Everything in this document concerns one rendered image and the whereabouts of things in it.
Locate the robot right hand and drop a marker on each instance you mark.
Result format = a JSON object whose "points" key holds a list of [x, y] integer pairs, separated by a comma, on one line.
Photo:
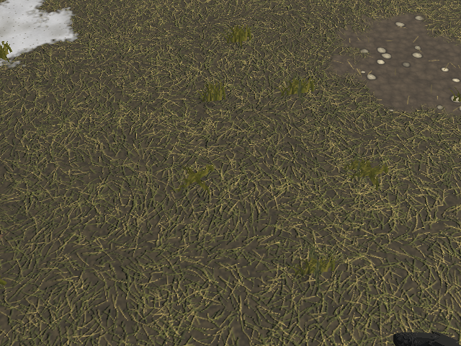
{"points": [[423, 339]]}

